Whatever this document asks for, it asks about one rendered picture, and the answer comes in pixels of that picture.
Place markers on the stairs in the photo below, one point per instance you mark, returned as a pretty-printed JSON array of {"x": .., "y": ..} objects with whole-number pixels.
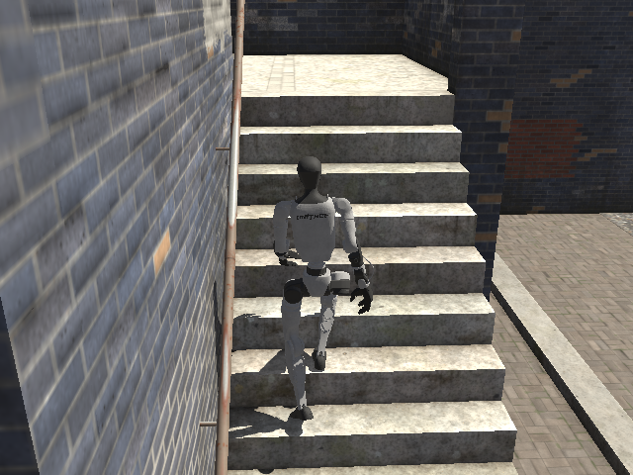
[{"x": 412, "y": 387}]

